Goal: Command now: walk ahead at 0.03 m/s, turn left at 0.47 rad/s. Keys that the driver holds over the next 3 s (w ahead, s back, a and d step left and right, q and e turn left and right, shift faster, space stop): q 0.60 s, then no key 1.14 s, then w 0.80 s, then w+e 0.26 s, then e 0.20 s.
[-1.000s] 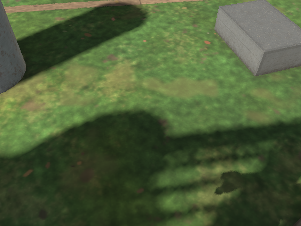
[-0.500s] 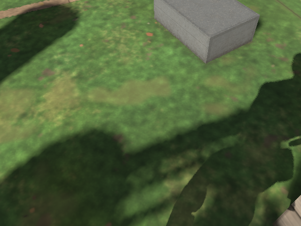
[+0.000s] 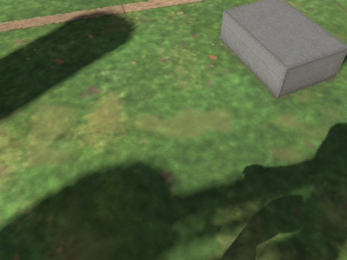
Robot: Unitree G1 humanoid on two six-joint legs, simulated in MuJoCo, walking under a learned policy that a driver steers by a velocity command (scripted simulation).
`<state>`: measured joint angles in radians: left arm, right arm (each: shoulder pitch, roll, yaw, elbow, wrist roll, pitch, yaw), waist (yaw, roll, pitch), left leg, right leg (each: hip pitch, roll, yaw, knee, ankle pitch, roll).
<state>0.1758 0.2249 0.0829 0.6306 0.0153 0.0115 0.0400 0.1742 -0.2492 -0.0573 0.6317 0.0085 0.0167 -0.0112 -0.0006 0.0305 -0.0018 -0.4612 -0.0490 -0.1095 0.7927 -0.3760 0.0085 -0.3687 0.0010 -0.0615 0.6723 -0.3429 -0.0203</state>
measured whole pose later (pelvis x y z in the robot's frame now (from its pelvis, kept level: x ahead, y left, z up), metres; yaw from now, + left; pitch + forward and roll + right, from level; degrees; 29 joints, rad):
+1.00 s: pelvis +0.01 +0.05 +0.02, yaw +27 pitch +1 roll +0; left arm 0.16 0.22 0.04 0.73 0.01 0.00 0.01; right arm 0.19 -0.28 -0.08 0.63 0.00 0.05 -0.02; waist 0.02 0.03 0.01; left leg -0.36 -0.01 -0.08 0.79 -0.46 -0.08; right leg -0.27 0.00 0.04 0.50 -0.25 0.00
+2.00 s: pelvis +0.04 +0.06 +0.01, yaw +27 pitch +0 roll +0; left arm 0.31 0.23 0.06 0.97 -0.01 -0.09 -0.01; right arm 0.35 -0.25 -0.06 0.83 0.03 -0.01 -0.03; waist 0.02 0.04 -0.02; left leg -0.22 0.00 -0.06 0.69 -0.44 0.02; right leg -0.24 0.01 -0.04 0.57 -0.32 -0.04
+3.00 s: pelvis +0.50 +0.29 +0.00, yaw +15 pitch +2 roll +2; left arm 0.09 0.27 0.05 0.71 0.00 -0.06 -0.04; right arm 0.26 -0.27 -0.03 0.90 -0.01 -0.05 -0.02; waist -0.04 -0.02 0.06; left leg -0.11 0.02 0.14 0.80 -0.51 -0.02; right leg -0.55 0.02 -0.03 0.59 -0.09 -0.10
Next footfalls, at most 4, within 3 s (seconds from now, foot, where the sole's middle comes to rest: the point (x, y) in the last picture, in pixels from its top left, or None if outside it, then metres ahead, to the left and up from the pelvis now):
0.24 left None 0.05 0.16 -0.76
0.76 right None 0.10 -0.04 -0.76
1.06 left None -0.04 0.18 -0.76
2.44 left None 0.32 0.35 -0.76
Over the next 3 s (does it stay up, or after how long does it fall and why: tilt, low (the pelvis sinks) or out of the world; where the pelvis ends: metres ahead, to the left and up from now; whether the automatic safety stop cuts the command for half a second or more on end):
stays up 0.50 0.29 0.00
